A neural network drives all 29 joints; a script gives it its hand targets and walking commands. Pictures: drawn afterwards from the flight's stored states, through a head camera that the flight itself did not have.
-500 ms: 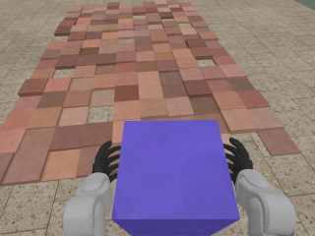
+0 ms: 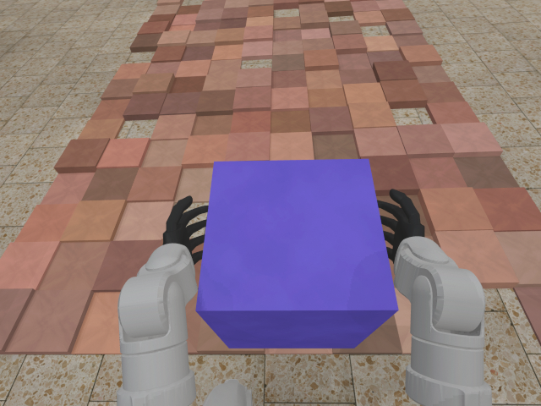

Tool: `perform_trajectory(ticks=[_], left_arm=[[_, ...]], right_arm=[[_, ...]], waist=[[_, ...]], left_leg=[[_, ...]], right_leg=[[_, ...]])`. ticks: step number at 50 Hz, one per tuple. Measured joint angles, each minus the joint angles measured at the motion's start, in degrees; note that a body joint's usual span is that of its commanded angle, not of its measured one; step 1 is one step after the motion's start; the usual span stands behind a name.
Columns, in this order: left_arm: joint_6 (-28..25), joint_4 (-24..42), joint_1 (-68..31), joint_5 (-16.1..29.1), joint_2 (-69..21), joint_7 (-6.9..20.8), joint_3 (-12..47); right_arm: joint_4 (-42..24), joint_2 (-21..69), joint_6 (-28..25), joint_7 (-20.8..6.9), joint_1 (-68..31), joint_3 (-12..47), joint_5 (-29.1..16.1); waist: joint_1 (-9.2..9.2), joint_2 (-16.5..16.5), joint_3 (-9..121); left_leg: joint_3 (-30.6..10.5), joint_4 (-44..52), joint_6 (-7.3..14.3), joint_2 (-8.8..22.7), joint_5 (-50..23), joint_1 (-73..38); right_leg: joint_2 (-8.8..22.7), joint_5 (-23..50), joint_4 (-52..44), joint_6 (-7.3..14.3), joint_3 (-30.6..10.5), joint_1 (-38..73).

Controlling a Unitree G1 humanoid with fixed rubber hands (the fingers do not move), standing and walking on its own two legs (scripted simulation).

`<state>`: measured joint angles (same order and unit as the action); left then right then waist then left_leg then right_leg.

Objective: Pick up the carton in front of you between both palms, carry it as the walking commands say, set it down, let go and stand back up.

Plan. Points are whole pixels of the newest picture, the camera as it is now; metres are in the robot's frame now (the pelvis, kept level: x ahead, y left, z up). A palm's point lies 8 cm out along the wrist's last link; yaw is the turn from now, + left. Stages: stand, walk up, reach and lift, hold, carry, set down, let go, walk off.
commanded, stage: carry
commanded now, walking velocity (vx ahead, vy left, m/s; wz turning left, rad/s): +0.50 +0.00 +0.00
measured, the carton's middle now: (291, 264) +0.31 +0.01 +0.03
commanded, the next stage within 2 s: none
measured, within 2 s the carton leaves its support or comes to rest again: neither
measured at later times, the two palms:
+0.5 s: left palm (223, 78) +0.72 +0.15 +0.11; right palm (370, 75) +0.69 -0.16 +0.12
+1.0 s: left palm out of the picture +1.06 +0.15 +0.16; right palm out of the picture +1.06 -0.16 +0.15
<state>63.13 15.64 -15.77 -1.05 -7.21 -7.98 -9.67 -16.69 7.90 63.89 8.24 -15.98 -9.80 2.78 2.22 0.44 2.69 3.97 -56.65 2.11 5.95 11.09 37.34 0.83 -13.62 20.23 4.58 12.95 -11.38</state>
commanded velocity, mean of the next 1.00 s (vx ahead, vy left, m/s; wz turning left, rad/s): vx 0.50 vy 0.00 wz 0.00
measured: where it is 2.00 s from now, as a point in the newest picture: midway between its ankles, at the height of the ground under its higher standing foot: (302, 160)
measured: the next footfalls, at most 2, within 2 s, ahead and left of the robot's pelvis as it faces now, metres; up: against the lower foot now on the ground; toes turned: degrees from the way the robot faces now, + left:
left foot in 0.16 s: +0.28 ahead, +0.12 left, +0.00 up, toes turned +7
right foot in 0.58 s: +0.62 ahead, -0.06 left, +0.01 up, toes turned -6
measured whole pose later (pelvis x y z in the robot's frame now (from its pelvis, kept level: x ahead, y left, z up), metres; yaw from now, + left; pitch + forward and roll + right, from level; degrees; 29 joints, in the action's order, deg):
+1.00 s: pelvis +0.71 -0.01 +0.00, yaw -1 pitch +6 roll +2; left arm 65.9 11.4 -32.5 1.5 -5.4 -10.5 -13.8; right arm -15.0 5.9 66.7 9.9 -30.6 -15.4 1.9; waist 3.4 -0.4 2.4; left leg 5.8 -46.6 2.9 1.5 11.3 40.9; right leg -1.8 -22.8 21.5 5.0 4.6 -4.3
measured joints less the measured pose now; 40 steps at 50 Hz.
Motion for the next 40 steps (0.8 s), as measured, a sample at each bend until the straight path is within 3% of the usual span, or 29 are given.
perform_trajectory(ticks=[7, 9, 11, 12, 15, 18, 22, 25, 27, 29, 30, 32, 34, 36, 40], left_arm=[[-1.96, -9.1, -10.1, -0.11, 1.39, -1.13, -1.82], [-1.83, -10.32, -11.85, 0.0, 1.66, -1.56, -2.31], [-1.62, -10.32, -12.86, 0.46, 1.97, -1.98, -3.3], [-1.68, -10.09, -13.68, 1.03, 2.76, -2.04, -3.71], [-1.84, -7.79, -14.48, 2.66, 4.28, -2.2, -5.16], [-1.43, -3.0, -14.42, 2.67, 2.26, -2.49, -6.42], [-1.53, 2.99, -13.72, 1.57, 0.16, -3.03, -6.01], [-0.87, 4.93, -13.06, 0.85, -0.03, -2.97, -5.21], [-0.07, 4.6, -13.07, 0.42, 0.28, -2.57, -4.71], [0.97, 2.58, -13.79, 0.36, 0.48, -1.91, -4.03], [1.22, 1.51, -14.07, 0.31, 0.37, -1.61, -3.95], [1.95, -0.93, -14.48, 0.06, 0.53, -2.01, -3.6], [2.91, -2.46, -14.06, 0.46, 0.67, -2.48, -3.67], [3.25, -2.96, -13.71, 1.2, 0.7, -2.68, -4.24], [2.18, -3.06, -14.25, 2.56, 1.0, -2.71, -4.96]], right_arm=[[8.73, -2.78, -2.09, 1.8, -9.41, -3.15, -0.86], [10.41, -2.85, -2.47, 1.84, -11.09, -4.15, -1.25], [12.03, -2.85, -2.51, 1.75, -13.54, -4.68, -1.7], [12.5, -2.48, -2.9, 1.67, -14.85, -4.9, -2.03], [11.26, -1.37, -3.63, 2.76, -16.49, -4.12, -2.63], [5.43, -0.95, -3.24, 3.51, -14.78, -3.93, -4.15], [-1.05, -0.9, -2.82, 3.88, -13.51, -4.28, -6.04], [-2.33, -1.42, -1.76, 3.83, -13.68, -4.15, -6.65], [-1.83, -1.75, -0.91, 3.6, -13.91, -4.07, -6.31], [-0.87, -2.39, 0.1, 2.97, -13.69, -4.37, -5.47], [0.39, -3.09, 0.43, 2.29, -14.17, -4.35, -5.15], [2.92, -3.85, 1.2, 1.41, -14.69, -4.52, -4.39], [3.96, -2.99, 2.26, 1.13, -14.27, -5.2, -3.33], [3.8, -1.23, 2.66, 0.89, -13.96, -6.24, -1.91], [2.42, 0.69, 1.53, 0.56, -13.87, -7.07, 0.07]], waist=[[-0.22, 0.01, 0.35], [-0.49, -1.33, 0.37], [-1.32, -1.65, 0.01], [-2.37, -2.49, -0.88], [-5.01, -2.31, -3.99], [-6.53, -1.15, -6.49], [-7.56, -0.67, -7.68], [-7.31, -0.61, -6.67], [-6.1, -0.47, -5.66], [-3.72, -0.98, -4.87], [-2.17, 0.03, -4.79], [0.14, 0.65, -4.99], [1.73, -0.08, -5.16], [2.62, -0.99, -5.4], [3.24, -1.94, -5.23]], left_leg=[[3.36, 16.49, 1.33, -1.3, -6.27, 1.07], [4.85, 17.88, 2.72, -2.49, -2.34, -1.86], [6.18, 23.46, 3.76, -4.04, -3.57, -9.02], [6.55, 22.92, 3.47, -4.92, -0.83, -9.99], [6.28, 19.98, 2.4, -5.42, 5.29, -11.02], [5.35, 23.21, 1.35, -5.23, 6.58, -15.09], [4.35, 27.49, 0.73, -4.71, 9.39, -21.68], [3.87, 30.81, -0.54, -4.5, 11.94, -27.72], [4.01, 30.08, -1.19, -3.98, 14.47, -31.29], [4.53, 21.39, -1.51, -3.2, 16.89, -32.32], [3.09, 13.34, -1.32, -2.47, 16.21, -30.46], [-2.2, -5.81, -0.57, -4.66, 15.73, -23.33], [-3.98, -18.53, 0.44, -6.58, 13.37, -16.39], [-3.67, -22.04, 1.04, -7.03, 11.87, -10.47], [-2.24, -14.84, 0.95, -6.14, 11.24, -2.1]], right_leg=[[-0.22, -8.08, -0.26, -2.67, -1.53, 8.54], [0.75, -11.71, 1.75, -3.61, -1.86, 10.38], [2.44, -14.76, 11.46, -3.82, -1.74, 8.4], [3.79, -14.0, 20.28, -3.36, -3.0, 5.27], [1.15, -14.54, 50.25, -2.71, -10.87, -8.97], [-0.04, -12.67, 59.71, -1.65, -11.79, -20.99], [0.9, -9.25, 51.36, -1.01, -10.38, -31.75], [1.02, -1.01, 32.37, -0.78, -8.61, -32.41], [-0.07, 5.19, 20.52, -0.51, -6.31, -29.33], [-1.19, 9.65, 12.61, -0.37, -3.98, -23.34], [-1.98, 7.66, 14.98, 0.43, -3.4, -22.77], [-2.81, 2.13, 18.42, 2.3, -3.19, -21.49], [-3.14, -0.12, 16.87, 2.63, -3.62, -18.55], [-3.18, -0.58, 13.66, 2.62, -4.08, -15.26], [-3.01, -1.82, 7.79, 2.85, -5.18, -8.89]])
